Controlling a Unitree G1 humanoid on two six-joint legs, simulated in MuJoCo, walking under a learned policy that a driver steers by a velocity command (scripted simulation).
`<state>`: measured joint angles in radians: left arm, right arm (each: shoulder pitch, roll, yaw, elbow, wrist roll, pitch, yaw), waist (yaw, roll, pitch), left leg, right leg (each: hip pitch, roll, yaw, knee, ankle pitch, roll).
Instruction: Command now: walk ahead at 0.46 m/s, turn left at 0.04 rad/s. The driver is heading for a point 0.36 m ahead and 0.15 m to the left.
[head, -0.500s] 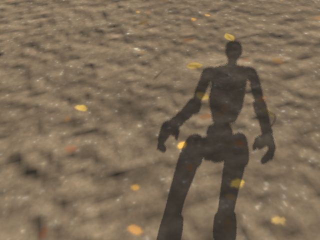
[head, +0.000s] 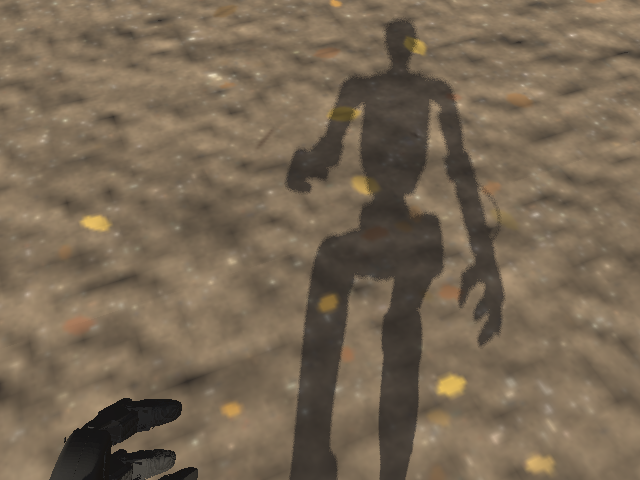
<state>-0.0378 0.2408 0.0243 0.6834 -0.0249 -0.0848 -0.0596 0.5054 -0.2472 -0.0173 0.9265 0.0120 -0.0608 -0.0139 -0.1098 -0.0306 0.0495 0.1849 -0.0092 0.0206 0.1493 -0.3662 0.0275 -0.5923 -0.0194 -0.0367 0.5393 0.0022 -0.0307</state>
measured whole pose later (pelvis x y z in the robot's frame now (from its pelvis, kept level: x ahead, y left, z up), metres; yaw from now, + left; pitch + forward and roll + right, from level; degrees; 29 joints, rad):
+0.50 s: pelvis +0.27 +0.00 +0.00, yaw +11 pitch +1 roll -3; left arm 0.28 0.27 0.06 0.93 -0.01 -0.08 0.00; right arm 0.12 -0.26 -0.04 0.72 0.00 -0.05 0.03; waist 0.07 0.03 0.05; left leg -0.60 0.09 -0.02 0.61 0.01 0.02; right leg 0.05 0.03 -0.21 0.26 -0.31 -0.01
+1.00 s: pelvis +0.39 +0.04 +0.01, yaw +12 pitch +0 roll +1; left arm 0.20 0.24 0.03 0.99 0.01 0.00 0.03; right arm 0.14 -0.22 -0.03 0.84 -0.02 -0.01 -0.01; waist 0.00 0.01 0.01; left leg -0.30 -0.04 0.03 0.47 -0.17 0.03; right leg -0.25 -0.05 0.02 0.54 -0.28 0.04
